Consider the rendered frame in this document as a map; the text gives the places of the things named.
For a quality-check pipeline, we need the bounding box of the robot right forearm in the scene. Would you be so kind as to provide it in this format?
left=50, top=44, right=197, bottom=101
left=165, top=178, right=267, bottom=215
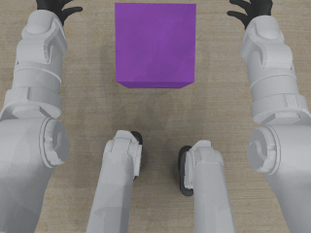
left=240, top=15, right=311, bottom=126

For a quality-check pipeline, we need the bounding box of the right robot hand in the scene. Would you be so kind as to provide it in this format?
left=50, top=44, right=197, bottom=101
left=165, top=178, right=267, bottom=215
left=227, top=0, right=273, bottom=30

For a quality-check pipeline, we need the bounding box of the right robot shin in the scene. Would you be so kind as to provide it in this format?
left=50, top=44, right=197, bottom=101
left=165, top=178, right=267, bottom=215
left=184, top=140, right=225, bottom=189

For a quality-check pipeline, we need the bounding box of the carton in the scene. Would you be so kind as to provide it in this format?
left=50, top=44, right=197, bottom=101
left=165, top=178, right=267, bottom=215
left=115, top=3, right=196, bottom=88

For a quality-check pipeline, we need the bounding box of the right robot upper arm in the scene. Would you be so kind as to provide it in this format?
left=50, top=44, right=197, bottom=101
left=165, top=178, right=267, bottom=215
left=246, top=124, right=311, bottom=233

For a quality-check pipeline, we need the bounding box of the left robot thigh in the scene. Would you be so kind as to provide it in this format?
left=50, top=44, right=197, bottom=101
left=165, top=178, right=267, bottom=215
left=86, top=137, right=143, bottom=233

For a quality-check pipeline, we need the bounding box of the left robot upper arm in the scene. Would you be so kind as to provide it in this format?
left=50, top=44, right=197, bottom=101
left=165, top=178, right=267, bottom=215
left=0, top=116, right=70, bottom=233

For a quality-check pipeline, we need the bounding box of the robot left forearm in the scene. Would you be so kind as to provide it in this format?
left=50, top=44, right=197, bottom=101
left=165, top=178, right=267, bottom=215
left=0, top=10, right=68, bottom=122

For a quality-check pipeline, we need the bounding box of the left robot hand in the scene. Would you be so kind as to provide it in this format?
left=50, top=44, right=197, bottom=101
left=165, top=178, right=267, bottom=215
left=36, top=0, right=83, bottom=26

